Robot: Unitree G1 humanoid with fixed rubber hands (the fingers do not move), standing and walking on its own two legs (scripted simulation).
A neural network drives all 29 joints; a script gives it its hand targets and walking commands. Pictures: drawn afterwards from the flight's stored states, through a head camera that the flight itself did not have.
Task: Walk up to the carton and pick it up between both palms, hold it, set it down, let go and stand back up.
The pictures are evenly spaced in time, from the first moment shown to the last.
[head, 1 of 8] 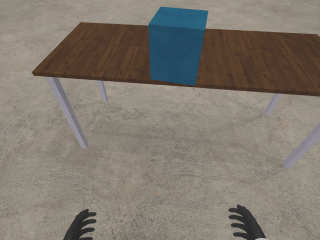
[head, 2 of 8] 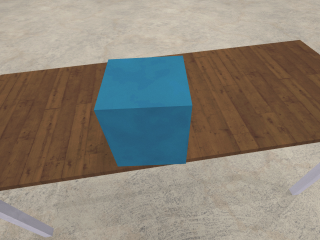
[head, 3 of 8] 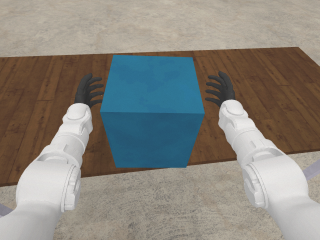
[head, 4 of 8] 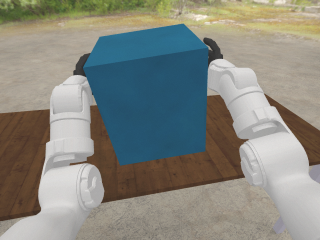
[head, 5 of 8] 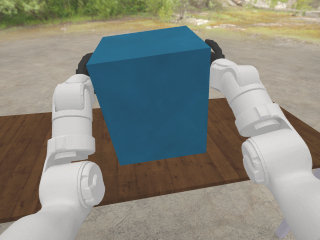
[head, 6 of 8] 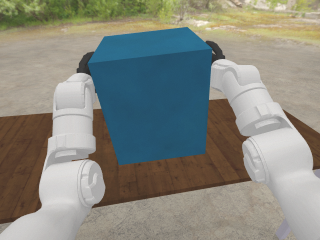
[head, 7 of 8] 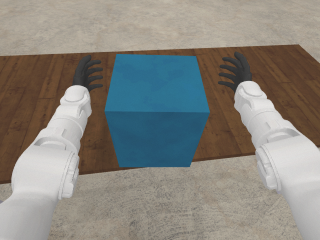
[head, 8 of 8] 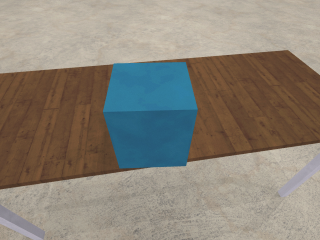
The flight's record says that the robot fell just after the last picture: no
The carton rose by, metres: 0.26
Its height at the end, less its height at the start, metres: +0.00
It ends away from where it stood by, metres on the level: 0.01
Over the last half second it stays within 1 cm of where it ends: yes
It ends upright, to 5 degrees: yes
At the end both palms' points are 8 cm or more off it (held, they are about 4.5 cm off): yes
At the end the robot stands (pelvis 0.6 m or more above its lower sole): yes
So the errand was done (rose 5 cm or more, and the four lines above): yes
